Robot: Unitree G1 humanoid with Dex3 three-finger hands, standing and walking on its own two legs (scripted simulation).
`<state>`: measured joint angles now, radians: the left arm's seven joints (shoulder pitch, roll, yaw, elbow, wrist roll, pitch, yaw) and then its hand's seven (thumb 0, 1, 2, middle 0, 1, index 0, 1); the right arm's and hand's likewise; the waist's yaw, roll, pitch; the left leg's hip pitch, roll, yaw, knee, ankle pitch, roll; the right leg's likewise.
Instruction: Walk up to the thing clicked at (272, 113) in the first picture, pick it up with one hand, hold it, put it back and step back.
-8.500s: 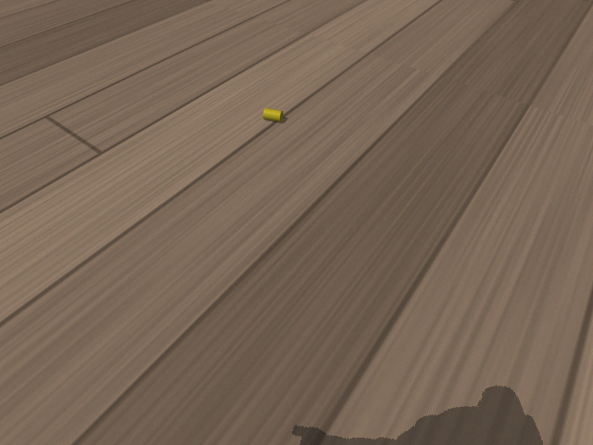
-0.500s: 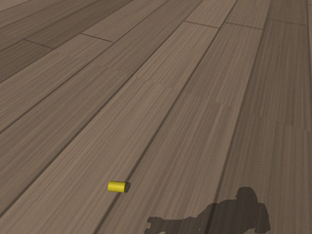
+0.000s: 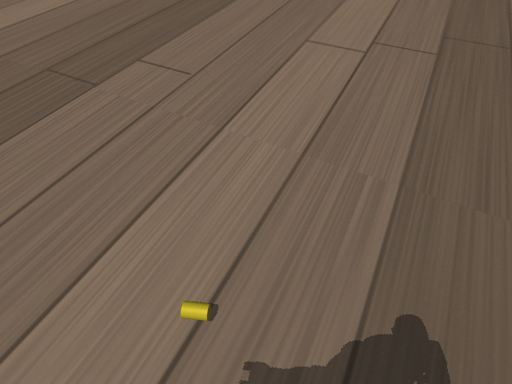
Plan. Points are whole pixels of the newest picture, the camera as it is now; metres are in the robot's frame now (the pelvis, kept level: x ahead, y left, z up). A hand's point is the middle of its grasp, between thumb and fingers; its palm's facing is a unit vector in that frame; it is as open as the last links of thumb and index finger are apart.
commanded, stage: walk up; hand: left
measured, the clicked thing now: (196, 310) +0.51 +0.26 -0.75
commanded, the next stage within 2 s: none
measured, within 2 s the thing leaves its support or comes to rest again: neither
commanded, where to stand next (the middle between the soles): +0.16 +0.03 m, yaw +0 degrees
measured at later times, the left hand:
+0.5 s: hand out of the picture +0.15 +0.34 -0.17, palm faces -0.03 -0.94 -0.35, open 7.4 cm
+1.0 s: hand (111, 346) +0.22 +0.30 -0.17, palm faces -0.02 -0.95 -0.30, open 7.4 cm
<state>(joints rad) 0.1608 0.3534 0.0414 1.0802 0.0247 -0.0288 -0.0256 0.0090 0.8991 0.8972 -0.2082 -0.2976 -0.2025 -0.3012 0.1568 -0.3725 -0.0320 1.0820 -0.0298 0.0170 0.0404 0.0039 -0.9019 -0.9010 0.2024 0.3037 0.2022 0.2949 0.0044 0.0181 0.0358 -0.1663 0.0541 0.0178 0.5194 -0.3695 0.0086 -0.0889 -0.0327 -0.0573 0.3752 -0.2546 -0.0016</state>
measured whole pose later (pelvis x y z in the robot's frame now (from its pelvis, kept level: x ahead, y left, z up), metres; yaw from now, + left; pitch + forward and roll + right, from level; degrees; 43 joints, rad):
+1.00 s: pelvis +0.10 +0.05 -0.01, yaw +0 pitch -3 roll +0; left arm 0.07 0.37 0.03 0.96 0.00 0.02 -0.03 0.01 0.90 0.90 -0.21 -0.30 -0.20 -0.30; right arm 0.16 -0.37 -0.01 0.97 -0.01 -0.02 0.00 0.00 -0.90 -0.90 0.20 0.30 0.20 0.30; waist 0.00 -0.04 0.12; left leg -0.18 0.02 0.00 0.56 -0.33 -0.01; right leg -0.26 -0.01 -0.02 0.55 -0.25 0.00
